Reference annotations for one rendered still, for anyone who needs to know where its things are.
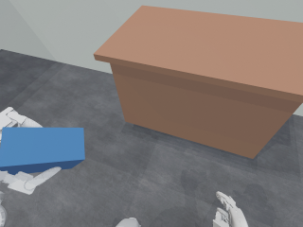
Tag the table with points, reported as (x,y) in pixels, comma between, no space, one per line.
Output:
(225,81)

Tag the robot left hand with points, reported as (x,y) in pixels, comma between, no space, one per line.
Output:
(22,182)

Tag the robot right hand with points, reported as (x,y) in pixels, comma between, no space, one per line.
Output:
(234,217)

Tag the sponge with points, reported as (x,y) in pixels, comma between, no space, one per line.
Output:
(37,149)

